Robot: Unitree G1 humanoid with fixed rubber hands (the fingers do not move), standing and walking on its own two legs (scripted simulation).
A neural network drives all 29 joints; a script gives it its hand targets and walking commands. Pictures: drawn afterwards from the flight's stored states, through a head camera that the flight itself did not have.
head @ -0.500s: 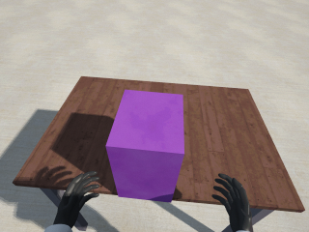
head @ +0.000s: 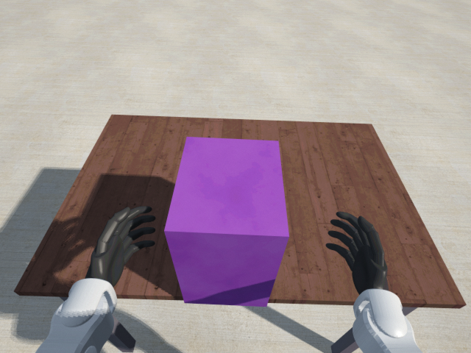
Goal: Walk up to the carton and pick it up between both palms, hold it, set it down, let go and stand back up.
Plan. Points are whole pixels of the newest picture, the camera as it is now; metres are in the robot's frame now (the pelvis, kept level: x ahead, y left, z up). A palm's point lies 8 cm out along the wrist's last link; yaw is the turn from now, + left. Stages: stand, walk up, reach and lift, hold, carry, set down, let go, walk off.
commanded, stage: reach and lift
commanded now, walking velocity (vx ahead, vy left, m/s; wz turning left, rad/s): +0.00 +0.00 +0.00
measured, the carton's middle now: (228, 226) +0.34 +0.03 +0.03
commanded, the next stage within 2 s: none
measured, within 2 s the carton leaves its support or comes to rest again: neither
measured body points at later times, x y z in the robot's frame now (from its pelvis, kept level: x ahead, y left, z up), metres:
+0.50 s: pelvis -0.02 +0.00 +0.00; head -0.02 +0.01 +0.45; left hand +0.32 +0.19 +0.15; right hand +0.31 -0.18 +0.14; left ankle -0.06 +0.11 -0.75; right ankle +0.02 -0.14 -0.75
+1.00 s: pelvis -0.03 -0.02 +0.00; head -0.01 +0.01 +0.45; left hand +0.39 +0.19 +0.19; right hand +0.38 -0.17 +0.18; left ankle -0.06 +0.11 -0.75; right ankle +0.02 -0.14 -0.75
